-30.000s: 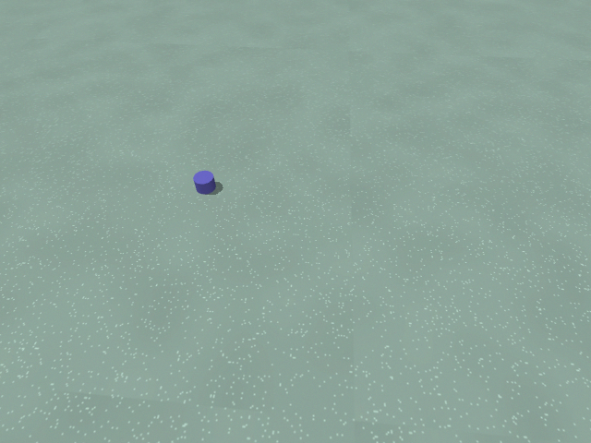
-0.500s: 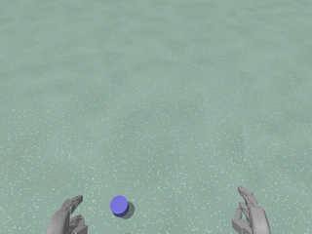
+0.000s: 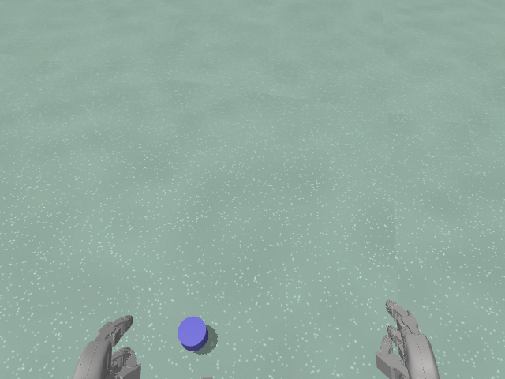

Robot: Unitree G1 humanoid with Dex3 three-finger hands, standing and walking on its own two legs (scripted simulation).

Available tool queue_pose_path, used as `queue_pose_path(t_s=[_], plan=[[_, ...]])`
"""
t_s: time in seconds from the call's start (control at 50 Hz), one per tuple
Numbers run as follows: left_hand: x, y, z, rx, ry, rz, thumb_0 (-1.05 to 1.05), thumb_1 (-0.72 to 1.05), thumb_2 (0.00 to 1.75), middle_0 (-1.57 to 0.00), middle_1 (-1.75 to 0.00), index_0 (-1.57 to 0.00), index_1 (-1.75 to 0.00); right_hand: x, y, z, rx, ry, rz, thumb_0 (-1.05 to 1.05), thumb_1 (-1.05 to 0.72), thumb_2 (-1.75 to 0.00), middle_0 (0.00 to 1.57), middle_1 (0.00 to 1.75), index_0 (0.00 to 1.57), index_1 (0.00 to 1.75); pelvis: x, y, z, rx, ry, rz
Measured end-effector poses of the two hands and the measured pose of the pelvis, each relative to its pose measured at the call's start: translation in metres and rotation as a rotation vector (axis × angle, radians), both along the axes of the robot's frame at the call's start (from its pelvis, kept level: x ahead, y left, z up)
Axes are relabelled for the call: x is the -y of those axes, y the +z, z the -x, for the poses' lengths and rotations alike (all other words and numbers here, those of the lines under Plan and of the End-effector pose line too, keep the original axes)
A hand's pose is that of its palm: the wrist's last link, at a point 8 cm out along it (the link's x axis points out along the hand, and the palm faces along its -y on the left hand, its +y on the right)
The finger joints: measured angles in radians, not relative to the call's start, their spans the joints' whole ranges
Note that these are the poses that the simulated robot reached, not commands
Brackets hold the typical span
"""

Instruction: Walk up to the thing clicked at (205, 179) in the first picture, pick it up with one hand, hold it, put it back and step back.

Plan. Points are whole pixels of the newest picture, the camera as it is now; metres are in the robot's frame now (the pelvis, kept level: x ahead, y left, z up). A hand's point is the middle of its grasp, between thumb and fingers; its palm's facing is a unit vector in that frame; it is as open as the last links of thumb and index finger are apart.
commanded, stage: stand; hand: left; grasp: from above
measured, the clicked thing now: (193, 333) +0.39 +0.20 -0.68
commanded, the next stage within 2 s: none
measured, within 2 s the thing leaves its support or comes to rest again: neither
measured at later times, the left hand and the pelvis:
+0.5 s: hand out of the picture +0.06 +0.23 -0.11, palm faces +0.03 -0.94 -0.33, open 7.4 cm; pelvis -0.01 +0.00 +0.05, yaw +0 degrees
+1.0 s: hand out of the picture +0.03 +0.24 -0.10, palm faces +0.02 -0.94 -0.33, open 7.4 cm; pelvis -0.02 +0.00 +0.07, yaw +0 degrees
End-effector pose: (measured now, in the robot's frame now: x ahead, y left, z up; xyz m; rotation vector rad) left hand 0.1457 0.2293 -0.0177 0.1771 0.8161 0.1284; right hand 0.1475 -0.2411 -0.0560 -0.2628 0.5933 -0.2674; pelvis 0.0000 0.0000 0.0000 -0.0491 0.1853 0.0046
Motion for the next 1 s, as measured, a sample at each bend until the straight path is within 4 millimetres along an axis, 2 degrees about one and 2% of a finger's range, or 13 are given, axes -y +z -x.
queue_pose_path(t_s=[0.1, 0.14, 0.2, 0.3, 0.4, 0.52, 0.62, 0.8, 1.0], plan=[[0.001, -0.002, -0.002, 0.014, -0.017, -0.023, 0.01, 0.90, 0.90, -0.20, -0.30, -0.20, -0.29, 0.001, -0.003, 0.000, -0.029, 0.027, 0.011, 0.01, -0.90, -0.90, 0.21, 0.30, 0.20, 0.30, 0.001, 0.001, 0.001, 0.021, -0.001, -0.006], [-0.005, -0.013, -0.005, 0.033, -0.037, -0.073, 0.01, 0.90, 0.90, -0.21, -0.30, -0.20, -0.29, 0.004, -0.013, 0.003, -0.154, 0.107, 0.034, 0.01, -0.90, -0.90, 0.21, 0.30, 0.20, 0.30, 0.002, 0.006, 0.006, 0.069, -0.008, -0.021], [-0.018, -0.029, 0.001, -0.013, -0.039, -0.117, 0.01, 0.90, 0.90, -0.21, -0.30, -0.20, -0.29, 0.014, -0.022, 0.013, -0.305, 0.151, 0.027, 0.01, -0.90, -0.90, 0.21, 0.30, 0.20, 0.30, 0.004, 0.014, 0.010, 0.112, -0.010, -0.041], [-0.037, -0.045, 0.030, -0.138, 0.010, -0.137, 0.01, 0.90, 0.90, -0.21, -0.30, -0.20, -0.30, 0.032, -0.019, 0.035, -0.408, 0.084, -0.003, 0.01, -0.90, -0.90, 0.21, 0.30, 0.21, 0.30, 0.004, 0.024, 0.011, 0.155, -0.011, -0.054], [-0.046, -0.055, 0.064, -0.261, 0.053, -0.131, 0.01, 0.90, 0.90, -0.20, -0.30, -0.20, -0.30, 0.042, -0.015, 0.059, -0.486, 0.023, -0.005, 0.01, -0.90, -0.90, 0.21, 0.30, 0.20, 0.30, 0.003, 0.035, 0.009, 0.186, -0.010, -0.048], [-0.045, -0.057, 0.099, -0.380, 0.085, -0.105, 0.01, 0.90, 0.90, -0.20, -0.30, -0.20, -0.30, 0.041, -0.013, 0.085, -0.575, -0.015, -0.028, 0.01, -0.90, -0.90, 0.21, 0.30, 0.20, 0.30, 0.002, 0.048, 0.008, 0.213, -0.008, -0.045], [-0.043, -0.054, 0.117, -0.440, 0.103, -0.090, 0.01, 0.90, 0.90, -0.21, -0.30, -0.20, -0.30, 0.036, -0.012, 0.099, -0.619, -0.031, -0.050, 0.00, -0.90, -0.90, 0.21, 0.30, 0.20, 0.30, 0.001, 0.056, 0.008, 0.234, -0.008, -0.046], [-0.046, -0.048, 0.125, -0.459, 0.107, -0.098, 0.00, 0.90, 0.90, -0.21, -0.30, -0.20, -0.30, 0.032, -0.010, 0.110, -0.639, -0.042, -0.073, 0.00, -0.90, -0.90, 0.21, 0.30, 0.20, 0.30, 0.001, 0.063, 0.014, 0.260, -0.007, -0.047], [-0.052, -0.042, 0.124, -0.454, 0.103, -0.116, 0.00, 0.90, 0.90, -0.21, -0.30, -0.20, -0.30, 0.042, -0.008, 0.116, -0.649, -0.049, -0.067, 0.00, -0.90, -0.90, 0.21, 0.30, 0.20, 0.30, 0.003, 0.066, 0.019, 0.261, -0.007, -0.046]])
